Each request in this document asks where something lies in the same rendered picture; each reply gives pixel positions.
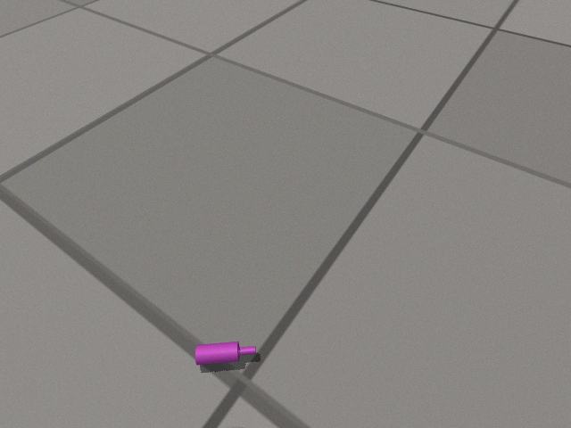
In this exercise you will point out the bottle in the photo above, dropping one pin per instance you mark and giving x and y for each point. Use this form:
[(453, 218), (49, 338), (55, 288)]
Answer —
[(221, 352)]

